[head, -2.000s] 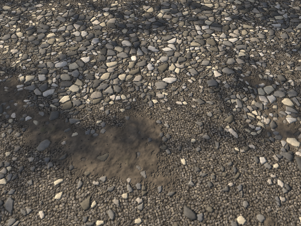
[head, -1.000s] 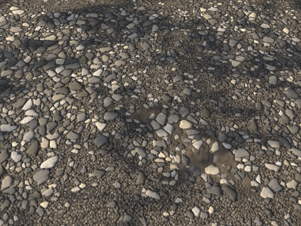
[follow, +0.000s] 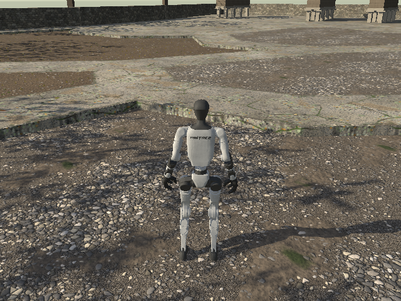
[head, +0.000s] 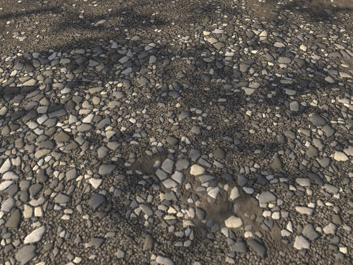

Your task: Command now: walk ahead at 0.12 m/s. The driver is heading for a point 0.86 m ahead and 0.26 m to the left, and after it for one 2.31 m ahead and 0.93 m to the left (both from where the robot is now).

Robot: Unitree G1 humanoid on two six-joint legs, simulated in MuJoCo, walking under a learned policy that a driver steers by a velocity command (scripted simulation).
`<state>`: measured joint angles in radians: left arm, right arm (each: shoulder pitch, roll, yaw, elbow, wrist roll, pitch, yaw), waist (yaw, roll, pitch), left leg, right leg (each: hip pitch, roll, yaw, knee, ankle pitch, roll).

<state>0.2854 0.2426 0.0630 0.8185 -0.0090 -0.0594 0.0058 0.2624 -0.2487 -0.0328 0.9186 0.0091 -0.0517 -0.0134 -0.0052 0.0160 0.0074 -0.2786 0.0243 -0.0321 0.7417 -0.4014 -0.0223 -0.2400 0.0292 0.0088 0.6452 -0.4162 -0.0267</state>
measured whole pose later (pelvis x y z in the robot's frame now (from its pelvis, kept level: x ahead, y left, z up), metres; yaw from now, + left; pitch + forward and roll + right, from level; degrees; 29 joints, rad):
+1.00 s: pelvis +0.17 -0.02 +0.02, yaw +5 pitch +0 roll +0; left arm 0.44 0.20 0.04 1.05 0.01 -0.10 0.02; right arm 0.04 -0.26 -0.06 0.92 0.03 -0.05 0.03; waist 0.07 0.04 0.02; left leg -0.67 0.07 -0.01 0.72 0.03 0.03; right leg 0.13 0.02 -0.11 0.15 -0.29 -0.03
